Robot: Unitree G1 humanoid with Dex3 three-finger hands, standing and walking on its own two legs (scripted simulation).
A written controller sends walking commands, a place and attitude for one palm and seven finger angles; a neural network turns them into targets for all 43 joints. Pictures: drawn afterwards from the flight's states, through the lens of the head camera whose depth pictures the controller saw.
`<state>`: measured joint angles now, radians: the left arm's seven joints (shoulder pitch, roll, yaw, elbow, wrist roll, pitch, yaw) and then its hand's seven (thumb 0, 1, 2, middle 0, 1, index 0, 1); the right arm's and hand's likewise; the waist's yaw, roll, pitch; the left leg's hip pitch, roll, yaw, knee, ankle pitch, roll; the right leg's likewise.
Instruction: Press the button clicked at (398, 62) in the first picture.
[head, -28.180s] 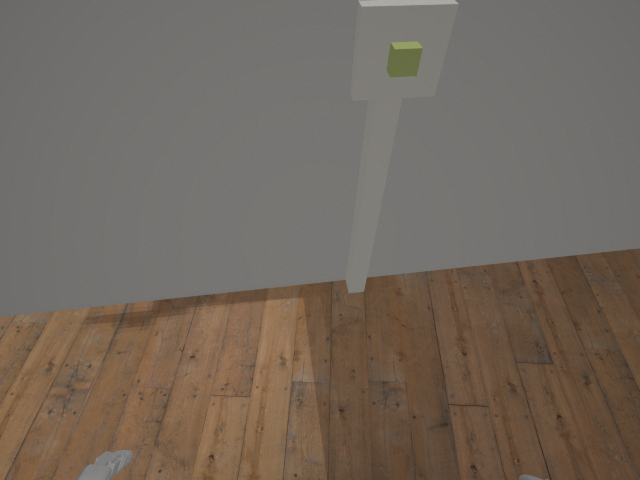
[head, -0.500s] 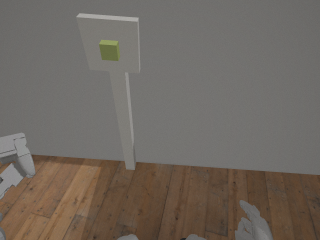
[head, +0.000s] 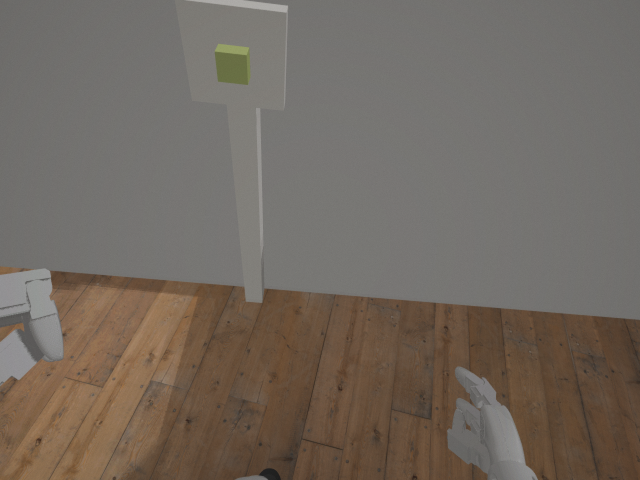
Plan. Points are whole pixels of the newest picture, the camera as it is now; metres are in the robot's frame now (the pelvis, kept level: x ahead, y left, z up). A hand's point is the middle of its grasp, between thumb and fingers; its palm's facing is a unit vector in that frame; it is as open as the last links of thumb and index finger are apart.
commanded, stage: stop stepping back and stand still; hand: left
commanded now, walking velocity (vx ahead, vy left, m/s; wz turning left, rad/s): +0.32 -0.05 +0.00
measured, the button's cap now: (233, 63) +0.74 +0.22 +0.13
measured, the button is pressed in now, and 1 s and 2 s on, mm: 0 0 0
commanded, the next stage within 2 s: let the arm hang, fingers relaxed in 0.82 s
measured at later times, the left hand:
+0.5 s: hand out of the picture +0.08 +0.23 +0.18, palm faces +0.36 -0.83 -0.42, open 3.1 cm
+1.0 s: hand out of the picture +0.07 +0.23 +0.08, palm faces +0.26 -0.85 -0.45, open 3.0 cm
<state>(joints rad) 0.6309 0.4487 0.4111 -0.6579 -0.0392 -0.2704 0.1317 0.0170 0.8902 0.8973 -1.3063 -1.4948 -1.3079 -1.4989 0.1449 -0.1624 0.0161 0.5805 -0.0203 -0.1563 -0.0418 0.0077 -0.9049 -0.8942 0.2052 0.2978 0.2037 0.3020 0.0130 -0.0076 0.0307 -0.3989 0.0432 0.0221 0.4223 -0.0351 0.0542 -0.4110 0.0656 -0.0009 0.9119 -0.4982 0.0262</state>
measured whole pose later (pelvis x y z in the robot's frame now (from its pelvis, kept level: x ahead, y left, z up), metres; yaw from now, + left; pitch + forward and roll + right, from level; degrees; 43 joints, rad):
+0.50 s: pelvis -0.12 +0.00 +0.00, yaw +0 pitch -1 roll +0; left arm 0.59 0.42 0.39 -0.58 0.00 -0.21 0.15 0.02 0.89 0.90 -1.31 -1.50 -1.31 -1.50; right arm 0.31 -0.16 0.03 0.65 -0.02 -0.16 -0.06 0.01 -0.91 -0.89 0.20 0.30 0.20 0.30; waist -0.07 -0.07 -0.05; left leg -0.22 0.04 0.02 0.52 -0.28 -0.02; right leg -0.46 0.00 -0.10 0.89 -0.41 0.01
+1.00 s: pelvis -0.13 +0.00 -0.01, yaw +4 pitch +0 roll +1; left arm 0.41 0.35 0.19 -0.19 0.04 -0.13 0.06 0.00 0.90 0.90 -1.29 -1.48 -1.30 -1.49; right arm 0.21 -0.30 -0.04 0.68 -0.03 -0.11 -0.02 0.00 -0.91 -0.89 0.20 0.30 0.20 0.30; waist -0.02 0.02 -0.05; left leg -0.32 -0.01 0.01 0.57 -0.25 0.01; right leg -0.41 -0.03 -0.08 0.70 -0.37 0.00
